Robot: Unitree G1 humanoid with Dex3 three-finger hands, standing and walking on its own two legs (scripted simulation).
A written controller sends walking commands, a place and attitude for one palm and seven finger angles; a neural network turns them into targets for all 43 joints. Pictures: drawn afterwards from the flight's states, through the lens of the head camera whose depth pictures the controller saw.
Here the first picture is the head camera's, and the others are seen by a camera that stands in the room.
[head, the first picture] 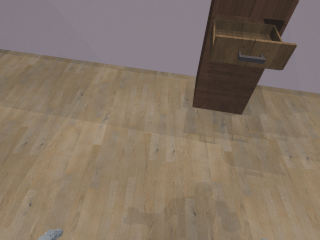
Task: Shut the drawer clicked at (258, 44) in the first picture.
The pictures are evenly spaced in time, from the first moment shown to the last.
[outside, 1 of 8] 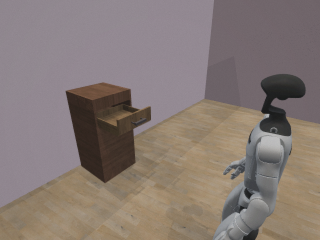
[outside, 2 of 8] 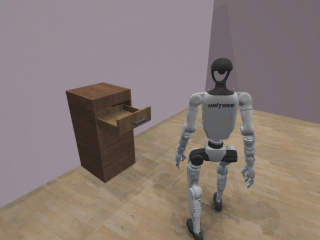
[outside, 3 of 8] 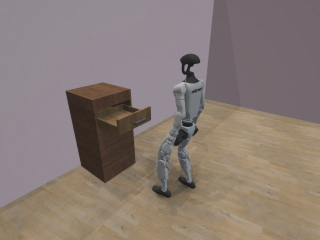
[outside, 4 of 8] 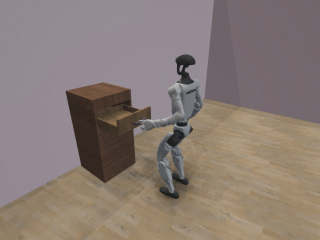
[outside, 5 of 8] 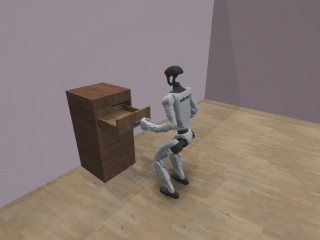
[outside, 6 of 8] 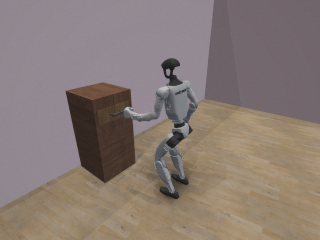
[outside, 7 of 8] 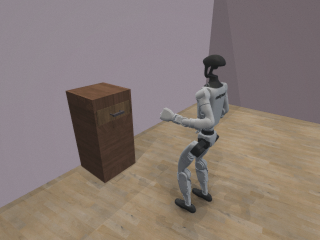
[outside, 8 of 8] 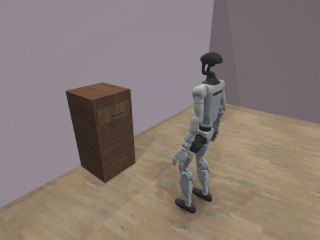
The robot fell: no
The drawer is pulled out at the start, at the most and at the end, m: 0.29 0.29 0.00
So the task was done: yes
